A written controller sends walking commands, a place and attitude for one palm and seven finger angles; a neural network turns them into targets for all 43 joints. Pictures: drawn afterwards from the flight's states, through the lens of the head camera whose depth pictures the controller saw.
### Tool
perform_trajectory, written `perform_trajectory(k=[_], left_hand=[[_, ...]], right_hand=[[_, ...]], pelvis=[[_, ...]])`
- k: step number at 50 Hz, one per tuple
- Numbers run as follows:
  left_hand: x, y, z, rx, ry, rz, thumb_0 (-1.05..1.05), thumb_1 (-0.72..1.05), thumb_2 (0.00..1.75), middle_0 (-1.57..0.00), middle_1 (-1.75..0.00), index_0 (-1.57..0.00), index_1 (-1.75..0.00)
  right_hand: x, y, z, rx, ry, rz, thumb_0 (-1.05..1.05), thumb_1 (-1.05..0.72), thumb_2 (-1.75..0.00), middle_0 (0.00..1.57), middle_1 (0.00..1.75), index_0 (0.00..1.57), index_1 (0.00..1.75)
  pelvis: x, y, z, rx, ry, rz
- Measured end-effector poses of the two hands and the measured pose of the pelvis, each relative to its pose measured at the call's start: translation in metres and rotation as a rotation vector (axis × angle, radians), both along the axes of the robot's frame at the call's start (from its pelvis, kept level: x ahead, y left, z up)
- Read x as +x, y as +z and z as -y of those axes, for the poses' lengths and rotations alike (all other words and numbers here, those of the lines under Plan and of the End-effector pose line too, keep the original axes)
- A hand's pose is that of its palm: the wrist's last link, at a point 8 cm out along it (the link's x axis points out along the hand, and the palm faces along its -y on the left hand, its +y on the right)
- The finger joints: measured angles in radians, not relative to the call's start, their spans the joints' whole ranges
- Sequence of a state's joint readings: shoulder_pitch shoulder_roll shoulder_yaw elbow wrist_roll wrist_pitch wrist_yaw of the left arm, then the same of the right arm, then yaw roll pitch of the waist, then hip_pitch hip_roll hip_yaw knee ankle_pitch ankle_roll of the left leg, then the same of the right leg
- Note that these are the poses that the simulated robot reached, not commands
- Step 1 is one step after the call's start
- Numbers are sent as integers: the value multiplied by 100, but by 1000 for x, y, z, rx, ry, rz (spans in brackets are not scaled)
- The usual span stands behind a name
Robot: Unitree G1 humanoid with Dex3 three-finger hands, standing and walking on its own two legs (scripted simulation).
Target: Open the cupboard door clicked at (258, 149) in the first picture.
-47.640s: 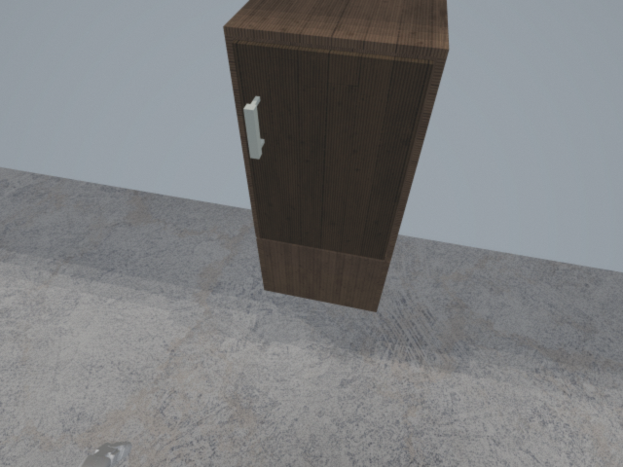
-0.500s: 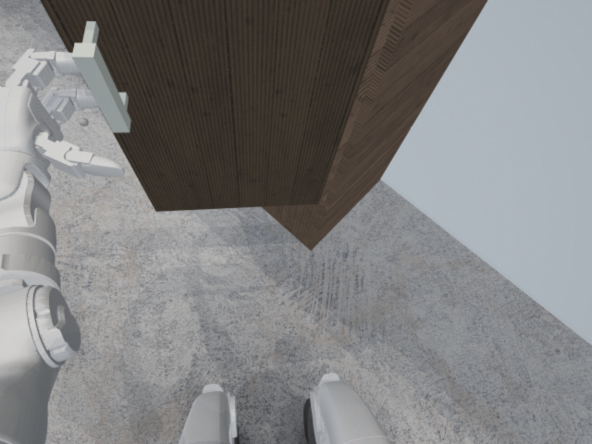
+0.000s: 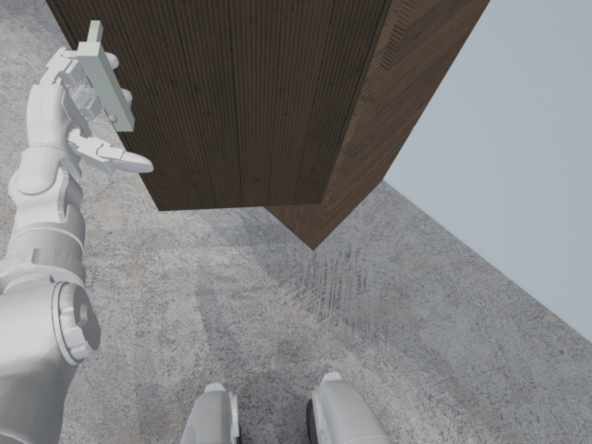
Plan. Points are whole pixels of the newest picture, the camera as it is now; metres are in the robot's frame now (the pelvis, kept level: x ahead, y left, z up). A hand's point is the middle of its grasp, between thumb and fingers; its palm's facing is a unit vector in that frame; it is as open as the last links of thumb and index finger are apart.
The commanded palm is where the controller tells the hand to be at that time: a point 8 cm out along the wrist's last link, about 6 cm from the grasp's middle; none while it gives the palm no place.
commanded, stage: slide the fingers in behind the handle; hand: left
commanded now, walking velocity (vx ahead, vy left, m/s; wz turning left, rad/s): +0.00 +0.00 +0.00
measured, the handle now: (111, 79) +0.57 +0.20 +0.08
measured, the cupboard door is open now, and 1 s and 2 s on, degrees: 49 48 79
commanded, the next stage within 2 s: close the thumb around the handle in 0.40 s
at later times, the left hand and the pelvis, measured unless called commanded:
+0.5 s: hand (114, 119) +0.52 +0.19 +0.07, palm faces +0.00 -1.00 -0.01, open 14.0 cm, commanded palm +0.50 +0.23 +0.07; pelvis +0.00 +0.00 +0.00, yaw +0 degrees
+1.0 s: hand (115, 112) +0.53 +0.19 +0.07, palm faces +0.01 -1.00 +0.00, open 7.5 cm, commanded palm +0.50 +0.24 +0.07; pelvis +0.00 +0.00 +0.00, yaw +0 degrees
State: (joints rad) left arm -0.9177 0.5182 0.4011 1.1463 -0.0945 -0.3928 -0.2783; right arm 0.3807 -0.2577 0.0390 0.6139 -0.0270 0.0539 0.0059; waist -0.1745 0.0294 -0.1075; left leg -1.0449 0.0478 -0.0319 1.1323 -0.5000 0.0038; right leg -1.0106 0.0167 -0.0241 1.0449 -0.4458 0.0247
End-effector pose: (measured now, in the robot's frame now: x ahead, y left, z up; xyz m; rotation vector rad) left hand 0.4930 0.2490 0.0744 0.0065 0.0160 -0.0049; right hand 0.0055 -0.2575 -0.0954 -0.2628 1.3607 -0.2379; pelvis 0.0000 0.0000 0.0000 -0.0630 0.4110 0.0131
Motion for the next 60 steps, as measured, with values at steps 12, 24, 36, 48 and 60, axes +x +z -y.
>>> perform_trajectory(k=[12,24,36,48,60], left_hand=[[2,-2,2,12,25,-9,-1,-50,30,-30,-121,-31,-119],[1,-3,1,1,9,-9,-1,-50,30,-30,-121,-30,-119],[6,-3,4,8,13,-10,-1,-29,39,-32,-123,-32,-122],[11,-3,1,2,14,-16,0,32,65,-36,-129,-36,-128],[13,-3,12,-9,-19,-11,0,69,81,-35,-134,-40,-134]], right_hand=[[-5,0,0,5,-18,-2,1,-91,-90,20,30,20,30],[0,1,6,-15,0,-8,1,-91,-90,20,30,20,30],[3,-1,5,-10,2,-1,1,-91,-90,20,30,20,30],[-2,-2,2,-5,-4,-19,1,-91,-90,20,30,20,30],[-4,1,2,-13,-19,-11,1,-91,-90,20,30,20,30]], pelvis=[[1,0,2,5,-10,0],[1,0,2,3,0,-3],[1,-1,2,3,-2,-9],[1,-2,1,2,-3,-17],[3,-1,0,2,-11,-17]])
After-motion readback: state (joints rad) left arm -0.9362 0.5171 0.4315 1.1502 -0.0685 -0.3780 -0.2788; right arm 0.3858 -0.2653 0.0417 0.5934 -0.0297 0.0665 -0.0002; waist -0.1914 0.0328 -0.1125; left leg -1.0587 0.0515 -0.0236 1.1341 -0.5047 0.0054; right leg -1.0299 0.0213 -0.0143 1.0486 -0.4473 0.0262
